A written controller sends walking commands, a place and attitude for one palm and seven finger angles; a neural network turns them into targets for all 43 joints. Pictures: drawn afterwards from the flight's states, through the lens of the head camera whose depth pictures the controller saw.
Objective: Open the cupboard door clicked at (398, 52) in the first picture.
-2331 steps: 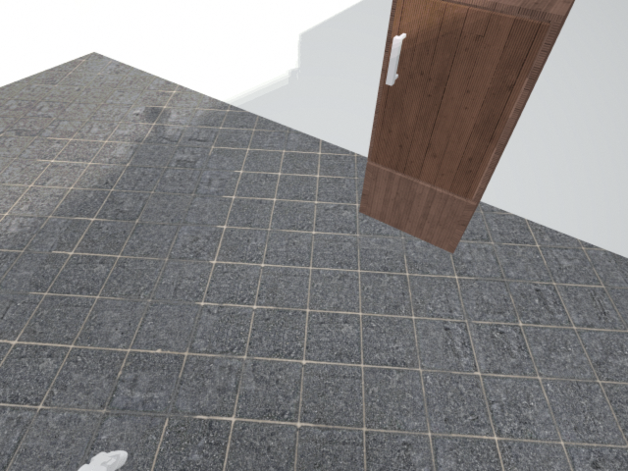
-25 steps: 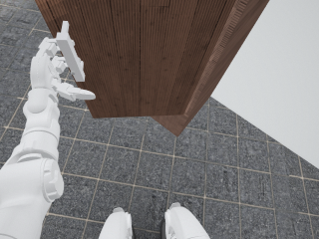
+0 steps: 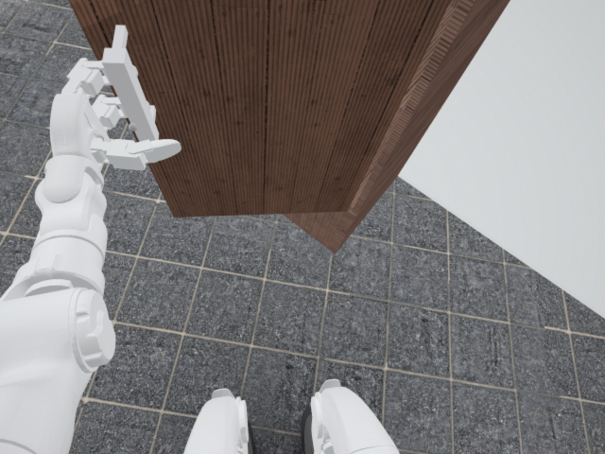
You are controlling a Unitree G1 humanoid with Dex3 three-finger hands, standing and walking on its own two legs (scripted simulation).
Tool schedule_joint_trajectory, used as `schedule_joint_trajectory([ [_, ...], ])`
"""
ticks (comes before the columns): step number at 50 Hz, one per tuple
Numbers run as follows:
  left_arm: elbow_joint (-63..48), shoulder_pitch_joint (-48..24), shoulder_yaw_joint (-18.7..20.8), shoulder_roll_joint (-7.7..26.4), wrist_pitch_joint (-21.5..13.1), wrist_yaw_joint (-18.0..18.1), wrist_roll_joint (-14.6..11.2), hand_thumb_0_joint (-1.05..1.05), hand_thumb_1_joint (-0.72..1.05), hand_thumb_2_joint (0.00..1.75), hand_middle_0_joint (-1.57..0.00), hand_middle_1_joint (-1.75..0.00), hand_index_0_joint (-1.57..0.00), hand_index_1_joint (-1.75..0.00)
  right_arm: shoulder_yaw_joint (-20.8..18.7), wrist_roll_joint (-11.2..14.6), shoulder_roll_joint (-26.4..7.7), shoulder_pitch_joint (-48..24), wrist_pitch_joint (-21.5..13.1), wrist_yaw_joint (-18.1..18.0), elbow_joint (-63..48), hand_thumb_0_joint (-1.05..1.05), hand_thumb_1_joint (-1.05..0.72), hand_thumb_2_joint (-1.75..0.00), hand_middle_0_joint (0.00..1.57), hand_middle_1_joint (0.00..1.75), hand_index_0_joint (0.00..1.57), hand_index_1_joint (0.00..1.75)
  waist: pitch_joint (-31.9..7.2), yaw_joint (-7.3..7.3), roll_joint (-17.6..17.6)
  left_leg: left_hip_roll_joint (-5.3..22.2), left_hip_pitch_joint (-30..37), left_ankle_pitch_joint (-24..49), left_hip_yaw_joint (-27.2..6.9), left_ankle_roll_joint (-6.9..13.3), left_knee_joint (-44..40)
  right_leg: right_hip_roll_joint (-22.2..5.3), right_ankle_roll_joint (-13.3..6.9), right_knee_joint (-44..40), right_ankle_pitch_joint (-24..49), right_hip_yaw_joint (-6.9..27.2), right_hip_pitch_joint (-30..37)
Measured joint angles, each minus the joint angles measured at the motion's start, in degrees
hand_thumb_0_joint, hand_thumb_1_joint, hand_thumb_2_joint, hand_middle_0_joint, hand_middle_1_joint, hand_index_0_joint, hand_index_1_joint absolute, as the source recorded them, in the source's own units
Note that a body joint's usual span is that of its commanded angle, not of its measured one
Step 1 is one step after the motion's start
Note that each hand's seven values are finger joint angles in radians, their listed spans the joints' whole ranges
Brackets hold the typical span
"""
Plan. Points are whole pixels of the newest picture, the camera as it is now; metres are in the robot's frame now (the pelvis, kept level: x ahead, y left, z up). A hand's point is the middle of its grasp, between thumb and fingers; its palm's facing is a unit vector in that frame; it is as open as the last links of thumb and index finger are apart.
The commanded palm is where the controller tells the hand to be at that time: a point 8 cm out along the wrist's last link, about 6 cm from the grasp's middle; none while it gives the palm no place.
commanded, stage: close the thumb around the handle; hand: left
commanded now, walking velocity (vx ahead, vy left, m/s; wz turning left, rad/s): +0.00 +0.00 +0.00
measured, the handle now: (136, 90) +0.57 +0.17 +0.06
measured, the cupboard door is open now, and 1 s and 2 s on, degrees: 43 58 84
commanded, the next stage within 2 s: pull the door open along its arc in 0.42 s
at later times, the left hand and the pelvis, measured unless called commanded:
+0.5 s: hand (152, 123) +0.53 +0.15 +0.05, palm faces +0.00 -1.00 +0.00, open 5.7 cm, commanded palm +0.50 +0.21 +0.06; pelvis +0.01 +0.00 +0.00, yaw -1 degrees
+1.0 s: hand (172, 196) +0.42 +0.12 +0.05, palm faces +0.14 -0.99 +0.07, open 6.0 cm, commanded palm +0.37 +0.16 +0.06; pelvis +0.02 -0.01 +0.02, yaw +0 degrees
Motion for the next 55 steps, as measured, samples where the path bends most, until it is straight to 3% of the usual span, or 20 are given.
schedule_joint_trajectory([
  [10,-1.69,0.96,0.37,-0.37,-0.81,0.59,0.32,0.00,0.37,0.67,-0.36,-1.30,-0.37,-1.29,-0.18,-0.34,0.20,0.26,0.07,0.27,-0.27,0.01,-0.91,-0.90,0.20,0.30,0.20,0.30,-0.07,-0.12,0.07,0.13,-0.06,-0.55,0.26,0.16,0.06,0.16,0.22,-0.12,-0.30,0.32,-0.11],
  [17,-1.92,1.47,0.65,-2.34,-0.34,0.06,0.96,-0.01,0.62,0.78,-0.39,-1.33,-0.39,-1.33,0.08,-0.21,0.54,0.03,0.63,0.27,-0.63,0.01,-0.91,-0.90,0.20,0.30,0.20,0.30,-0.40,-0.28,0.18,0.22,0.98,-0.72,0.61,0.27,-0.51,0.28,0.34,-0.64,-0.35,0.71,0.76],
  [27,-2.99,2.92,2.00,-2.45,-0.71,2.43,2.29,-0.01,0.70,0.81,-0.35,-1.33,-0.39,-1.34,0.10,-0.33,0.98,-0.07,0.66,0.46,-2.04,0.01,-0.91,-0.90,0.20,0.30,0.20,0.30,-0.25,-0.83,0.35,0.48,1.70,-0.62,1.53,0.16,-0.97,0.52,0.27,-0.44,-0.22,1.64,0.81],
  [34,-4.90,4.32,-0.38,-4.84,-0.68,4.87,0.35,0.00,0.73,0.81,-0.33,-1.34,-0.36,-1.34,-0.63,-0.46,1.14,0.74,0.40,1.17,-0.66,0.01,-0.91,-0.90,0.20,0.30,0.20,0.30,-0.49,0.48,0.36,0.28,2.12,-0.29,1.25,-0.15,-1.53,0.36,0.00,-0.74,-0.20,1.38,1.25],
  [40,-12.35,12.84,-2.39,-8.02,-0.90,5.23,-1.23,0.00,0.73,0.78,-0.33,-1.33,-0.35,-1.35,-1.62,0.14,1.02,1.13,0.85,1.72,-0.88,0.01,-0.91,-0.90,0.20,0.30,0.20,0.30,-1.40,1.74,0.49,0.37,5.04,-0.14,1.58,-0.40,-3.41,0.54,-0.22,-2.28,-0.07,1.79,3.86],
  [46,-23.87,25.64,-7.29,-13.03,-0.69,5.55,-3.39,0.01,0.72,0.75,-0.32,-1.33,-0.34,-1.34,-2.39,1.25,1.19,0.61,0.54,2.10,-2.41,0.01,-0.91,-0.90,0.20,0.30,0.20,0.30,-2.20,3.90,0.12,0.18,9.85,0.37,1.89,-0.61,-6.45,0.49,-0.38,-4.71,0.18,2.21,8.33],
  [48,-28.21,29.55,-9.53,-16.09,-0.28,8.99,-3.79,0.02,0.71,0.75,-0.32,-1.32,-0.35,-1.34,-2.81,0.95,1.32,-0.08,-0.19,2.15,-2.78,0.01,-0.91,-0.90,0.20,0.30,0.20,0.30,-2.43,5.09,0.00,0.14,11.04,0.47,1.91,-0.73,-7.08,0.48,-0.43,-5.24,0.22,2.25,9.48],
  [51,-34.55,34.76,-12.88,-22.25,-0.34,18.27,-3.19,0.03,0.69,0.76,-0.32,-1.33,-0.36,-1.32,-3.26,0.09,1.49,-2.07,-1.50,2.75,-3.16,0.01,-0.91,-0.90,0.20,0.30,0.20,0.30,-2.49,6.52,-0.08,-0.17,12.06,0.55,1.70,-0.89,-7.30,0.18,-0.50,-5.20,0.01,2.05,10.51],
  [55,-41.13,40.52,-18.17,-28.39,-0.25,29.91,1.65,0.03,0.69,0.78,-0.32,-1.34,-0.36,-1.31,-3.62,-1.58,2.21,-5.58,-2.52,3.84,-3.76,0.01,-0.91,-0.90,0.20,0.30,0.20,0.30,-2.63,8.04,-0.41,-0.73,12.29,0.51,1.39,-1.11,-6.56,-0.41,-0.74,-3.70,-0.70,1.70,10.63],
])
